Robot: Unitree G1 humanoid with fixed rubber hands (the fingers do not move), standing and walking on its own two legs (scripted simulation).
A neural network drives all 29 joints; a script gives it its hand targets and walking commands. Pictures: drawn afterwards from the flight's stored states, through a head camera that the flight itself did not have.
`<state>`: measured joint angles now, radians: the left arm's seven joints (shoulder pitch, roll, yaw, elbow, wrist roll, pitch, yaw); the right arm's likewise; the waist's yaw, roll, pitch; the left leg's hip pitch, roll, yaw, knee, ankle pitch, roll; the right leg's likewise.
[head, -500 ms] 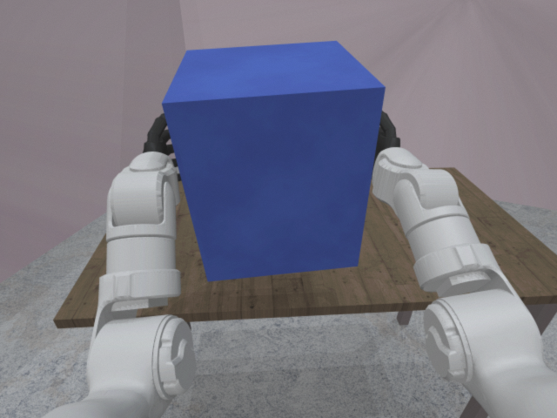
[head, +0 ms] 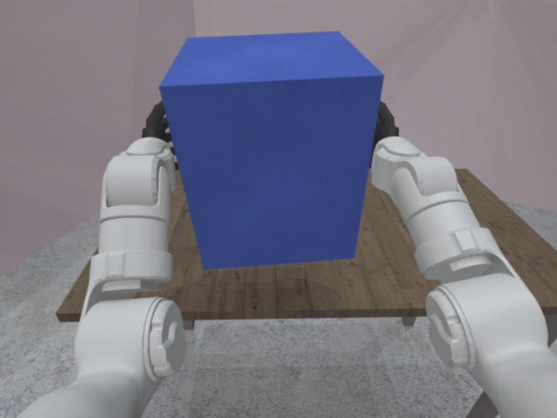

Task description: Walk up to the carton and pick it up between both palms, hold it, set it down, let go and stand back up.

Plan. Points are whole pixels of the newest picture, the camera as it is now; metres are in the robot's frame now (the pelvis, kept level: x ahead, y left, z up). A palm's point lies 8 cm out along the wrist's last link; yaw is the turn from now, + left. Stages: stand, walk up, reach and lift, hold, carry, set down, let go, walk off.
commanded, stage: hold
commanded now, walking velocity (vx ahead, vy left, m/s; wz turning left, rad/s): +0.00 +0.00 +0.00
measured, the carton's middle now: (271, 149) +0.40 +0.01 +0.28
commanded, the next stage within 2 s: none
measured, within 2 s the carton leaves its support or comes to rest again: neither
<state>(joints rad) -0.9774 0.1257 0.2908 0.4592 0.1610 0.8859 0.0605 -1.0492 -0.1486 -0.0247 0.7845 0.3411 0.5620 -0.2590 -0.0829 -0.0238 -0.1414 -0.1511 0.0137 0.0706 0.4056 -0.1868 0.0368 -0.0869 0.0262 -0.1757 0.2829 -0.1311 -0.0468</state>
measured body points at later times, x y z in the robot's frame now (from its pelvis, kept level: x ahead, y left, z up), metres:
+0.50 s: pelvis +0.00 +0.01 +0.00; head -0.09 +0.02 +0.44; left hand +0.38 +0.15 +0.31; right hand +0.38 -0.16 +0.30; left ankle +0.03 +0.09 -0.75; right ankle +0.02 -0.09 -0.75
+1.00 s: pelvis +0.00 +0.00 +0.00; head -0.09 +0.04 +0.44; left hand +0.38 +0.16 +0.29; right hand +0.38 -0.14 +0.30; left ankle +0.03 +0.09 -0.75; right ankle +0.02 -0.09 -0.75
